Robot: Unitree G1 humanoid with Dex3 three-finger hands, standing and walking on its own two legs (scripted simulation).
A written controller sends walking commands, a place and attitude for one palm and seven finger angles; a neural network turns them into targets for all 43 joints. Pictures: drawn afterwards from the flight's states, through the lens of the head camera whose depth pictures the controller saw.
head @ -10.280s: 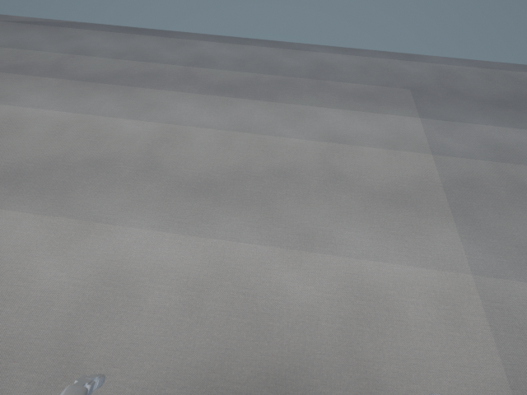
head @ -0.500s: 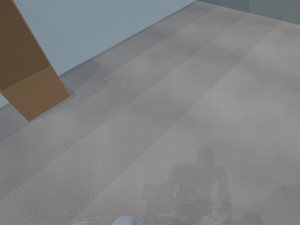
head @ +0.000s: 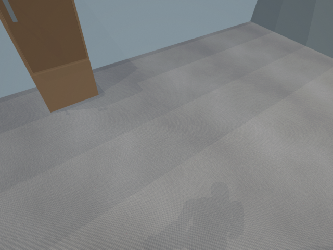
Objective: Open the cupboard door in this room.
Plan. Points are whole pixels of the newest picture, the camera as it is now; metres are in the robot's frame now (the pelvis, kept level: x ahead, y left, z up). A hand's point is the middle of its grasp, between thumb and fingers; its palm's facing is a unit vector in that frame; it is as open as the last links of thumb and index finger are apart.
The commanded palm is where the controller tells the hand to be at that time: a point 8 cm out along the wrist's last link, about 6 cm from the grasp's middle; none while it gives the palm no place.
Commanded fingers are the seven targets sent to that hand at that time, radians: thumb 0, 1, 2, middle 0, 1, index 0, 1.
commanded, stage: turn or walk to find it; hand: left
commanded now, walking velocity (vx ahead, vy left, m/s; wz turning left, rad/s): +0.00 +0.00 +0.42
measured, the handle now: (7, 5) +1.17 +0.98 +0.05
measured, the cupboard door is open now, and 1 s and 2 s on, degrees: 0 0 0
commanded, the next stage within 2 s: stand and wait in 0.04 s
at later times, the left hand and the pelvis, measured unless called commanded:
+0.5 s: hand out of the picture -0.01 +0.14 -0.17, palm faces +0.07 -0.98 -0.20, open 7.3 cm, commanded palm none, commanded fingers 0.00 0.90 0.90 -0.20 -0.30 -0.20 -0.30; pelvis -0.02 -0.03 +0.00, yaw +2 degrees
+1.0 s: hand out of the picture -0.04 +0.16 -0.19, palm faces +0.17 -0.97 -0.19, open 7.4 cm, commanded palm none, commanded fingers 0.00 0.90 0.90 -0.20 -0.30 -0.20 -0.30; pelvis -0.03 -0.01 -0.01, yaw +7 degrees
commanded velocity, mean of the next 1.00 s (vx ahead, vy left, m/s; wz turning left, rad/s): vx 0.00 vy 0.00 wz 0.18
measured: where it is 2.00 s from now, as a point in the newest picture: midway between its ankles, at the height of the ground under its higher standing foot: outside the picture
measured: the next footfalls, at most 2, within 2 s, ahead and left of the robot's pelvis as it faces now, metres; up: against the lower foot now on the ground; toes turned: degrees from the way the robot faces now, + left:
right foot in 0.14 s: +0.02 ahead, -0.14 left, +0.00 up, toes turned -4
right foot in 1.30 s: +0.00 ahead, -0.15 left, +0.00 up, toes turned +14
